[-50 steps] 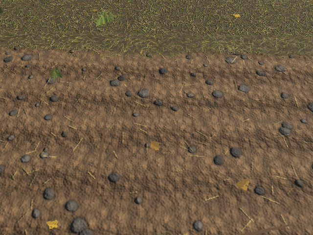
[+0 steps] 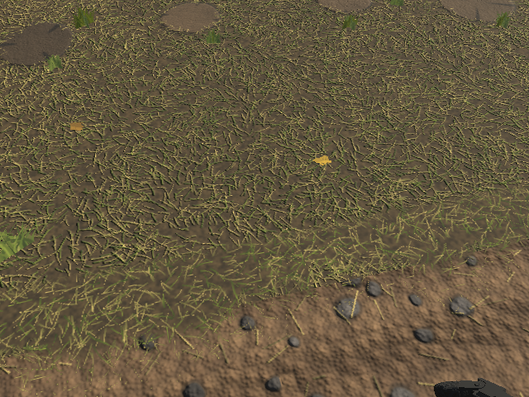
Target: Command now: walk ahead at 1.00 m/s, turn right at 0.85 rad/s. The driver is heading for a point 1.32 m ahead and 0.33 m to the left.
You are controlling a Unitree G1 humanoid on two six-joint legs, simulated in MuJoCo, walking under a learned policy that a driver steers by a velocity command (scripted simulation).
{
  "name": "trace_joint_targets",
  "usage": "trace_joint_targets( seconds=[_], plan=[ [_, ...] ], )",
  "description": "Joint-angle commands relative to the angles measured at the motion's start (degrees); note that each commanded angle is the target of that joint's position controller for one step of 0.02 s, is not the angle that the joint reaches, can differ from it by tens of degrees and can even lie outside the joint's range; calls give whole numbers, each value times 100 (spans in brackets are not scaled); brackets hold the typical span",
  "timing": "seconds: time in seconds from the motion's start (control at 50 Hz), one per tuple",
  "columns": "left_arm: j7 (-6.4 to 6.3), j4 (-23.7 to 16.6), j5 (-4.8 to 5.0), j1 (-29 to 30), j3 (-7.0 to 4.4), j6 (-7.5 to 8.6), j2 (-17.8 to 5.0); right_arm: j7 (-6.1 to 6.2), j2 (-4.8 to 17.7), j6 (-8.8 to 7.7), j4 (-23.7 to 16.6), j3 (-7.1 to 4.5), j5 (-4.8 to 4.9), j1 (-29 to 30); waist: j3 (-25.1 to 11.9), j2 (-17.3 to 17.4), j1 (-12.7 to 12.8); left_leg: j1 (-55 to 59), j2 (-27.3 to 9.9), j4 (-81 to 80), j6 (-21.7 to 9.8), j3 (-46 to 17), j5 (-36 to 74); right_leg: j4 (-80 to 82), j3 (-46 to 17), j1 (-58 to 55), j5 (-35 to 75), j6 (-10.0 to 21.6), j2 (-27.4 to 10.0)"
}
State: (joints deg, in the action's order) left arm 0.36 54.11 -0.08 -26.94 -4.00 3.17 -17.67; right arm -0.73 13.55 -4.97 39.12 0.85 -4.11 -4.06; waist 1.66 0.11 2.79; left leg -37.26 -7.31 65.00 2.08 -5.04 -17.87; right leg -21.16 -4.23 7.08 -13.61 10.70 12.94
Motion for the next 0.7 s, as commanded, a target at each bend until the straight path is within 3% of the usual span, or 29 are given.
trace_joint_targets(
  seconds=[0.02,0.06,0.1,0.14,0.16,0.18,0.2,0.22,0.24,0.26,0.28,0.3,0.32,0.34,0.38,0.4,0.44,0.46,0.5,0.56,0.58,0.6,0.62,0.64,0.66,0.68,0.7],
  plan=[
    [-9,-610,21,433,-175,227,-787,-80,474,62,-627,-26,46,500,575,62,-260,495,179,-1501,180,629,1094,1307,-1593,1461,1892,701,-1207],
    [36,-549,84,150,-210,239,-812,-105,399,26,-688,23,131,702,373,-84,11,945,392,-2554,29,802,2317,1325,-1361,1091,2829,404,-1154],
    [60,-437,153,-177,-166,303,-735,-102,359,0,-656,42,206,799,217,-108,283,1211,525,-3102,-234,982,3076,1469,-1140,385,3693,172,-1353],
    [11,-344,60,-303,-170,354,-843,-36,600,-29,-717,-39,201,913,132,-319,331,1215,673,-3649,-548,1066,2816,1039,-973,-684,5000,-40,-1573],
    [-35,-327,-10,-302,-199,357,-997,-6,786,-43,-635,-123,184,628,-136,-458,165,1439,858,-3724,-657,1097,2451,589,-904,-1177,5801,-152,-1700],
    [-84,-331,-123,-214,-236,326,-1169,32,1039,-55,-432,-242,230,-58,-563,-598,-206,1959,1037,-3650,-760,1068,1973,-201,-821,-1515,6532,-240,-1817],
    [-126,-359,-239,52,-260,266,-1261,94,1259,-44,-94,-361,296,-1196,-1067,-650,-838,2884,1098,-3648,-863,1094,1688,-1442,-596,-1451,6902,-310,-1825],
    [-157,-464,-319,498,-237,219,-1168,190,1479,14,276,-484,297,-2506,-1491,-561,-1578,4198,710,-3344,-1047,791,1129,-3160,-360,-551,6176,-375,-1650],
    [-121,-723,-122,-90,-41,229,-298,207,2039,32,383,-653,114,-2918,-2182,1332,-1065,6038,-882,-3092,-1992,-1902,512,-6149,40,1643,1359,-758,-804],
    [-41,-795,-74,-216,61,345,-373,55,1815,119,446,-682,250,-2678,-2527,1631,-907,6551,-1214,-4472,-2460,-4591,-401,-6774,-114,3117,-1224,-768,-409],
    [-66,-958,-140,552,106,368,-446,12,1442,109,346,-644,254,-1987,-1367,751,-787,5739,-1032,-4768,-2375,-4030,-862,-6644,-306,3793,-598,-690,-1012],
    [-29,-1120,-243,1144,139,409,-544,-25,1140,102,400,-596,312,-1862,-883,0,-777,4881,-813,-4864,-2193,-3357,-568,-6133,-286,3679,-303,-698,-1265],
    [5,-1275,-315,1485,170,411,-484,-22,951,96,535,-548,293,-1932,-437,-271,-652,4104,-541,-4977,-2049,-2846,-93,-5706,-232,3516,-276,-739,-1406],
    [39,-1459,-410,1609,214,348,-381,19,797,86,679,-489,309,-2010,-146,-229,-420,3425,-273,-5100,-1975,-2522,191,-5374,-203,3322,-364,-851,-1489],
    [89,-1658,-479,1612,308,201,-224,45,890,16,811,-502,371,-2091,81,93,-140,2780,-18,-5331,-1987,-2217,333,-4713,-110,3242,-721,-1025,-1661],
    [109,-1808,-471,1808,352,161,-215,44,997,-14,789,-532,387,-2060,216,164,-96,2386,34,-5510,-2015,-2082,354,-4235,-28,3193,-757,-1113,-1759],
    [192,-2163,-351,2494,453,176,-202,51,1102,-40,650,-591,369,-1850,472,227,-131,1446,297,-5881,-1914,-1703,621,-2916,226,2544,147,-1266,-1770],
    [241,-2250,-274,2741,508,186,-133,35,1163,-47,599,-636,386,-1772,498,282,-189,1062,491,-5988,-1763,-1463,775,-2201,342,1931,729,-1295,-1689],
    [249,-2269,-173,2907,518,180,-118,-41,1356,-76,587,-729,470,-1910,317,301,-372,1009,474,-6075,-1561,-1446,1578,-1637,485,1018,1774,-1295,-1473],
    [121,-2291,-186,2940,422,199,-381,-33,1424,-26,641,-788,498,-2262,62,287,-519,2297,355,-5320,-1282,-1580,2659,-967,373,958,1618,-1212,-1372],
    [61,-2219,-194,2665,346,220,-526,-7,1502,-2,661,-807,471,-2328,-211,262,-398,2636,356,-4667,-1171,-1554,3464,-835,392,621,1133,-1149,-1234],
    [-9,-2038,-212,2012,251,253,-681,-10,1609,14,674,-829,447,-2317,-689,116,-54,2720,536,-3592,-1037,-1375,4025,-737,468,-144,744,-1074,-1134],
    [-110,-1851,-261,1053,133,290,-896,-31,1581,-10,621,-826,446,-2150,-1220,82,462,2031,764,-2179,-909,-1248,3586,-922,173,-1410,371,-954,-1553],
    [-238,-1727,-403,-255,-39,294,-1358,-7,928,-76,410,-651,422,-1982,-2123,-650,906,1171,1043,-221,-911,-812,1255,-790,-1351,-2693,-1734,-762,-3053],
    [-204,-1726,-432,110,-138,218,-1762,2,463,-43,21,-484,676,-2528,-2820,-2439,250,-242,1382,1282,-796,-232,-1032,476,-4524,-3317,-3114,-203,-4295],
    [-183,-1808,-379,643,-103,158,-1180,63,839,88,198,-499,500,-2081,-1795,-1325,223,-948,820,1670,-852,-71,-479,632,-4197,-2554,-3547,-171,-3972],
    [-160,-1804,-328,929,19,166,-668,17,923,146,195,-523,383,-1589,-1022,-644,259,-1046,606,1418,-829,38,-60,514,-3037,-1871,-2576,-261,-3658]
  ],
)
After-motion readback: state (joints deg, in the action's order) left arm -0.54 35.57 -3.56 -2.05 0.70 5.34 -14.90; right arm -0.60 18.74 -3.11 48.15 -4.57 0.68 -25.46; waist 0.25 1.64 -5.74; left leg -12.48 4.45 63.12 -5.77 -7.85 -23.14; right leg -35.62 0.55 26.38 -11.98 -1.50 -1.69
